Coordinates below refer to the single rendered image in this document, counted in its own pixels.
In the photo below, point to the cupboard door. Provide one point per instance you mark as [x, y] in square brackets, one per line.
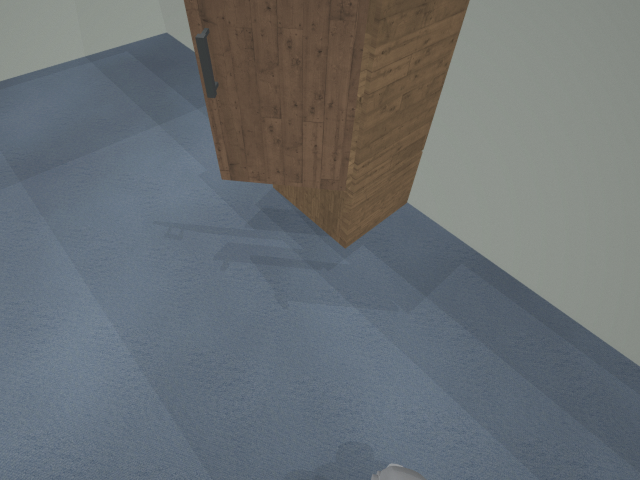
[288, 74]

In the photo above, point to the handle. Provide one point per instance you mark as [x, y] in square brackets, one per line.
[204, 55]

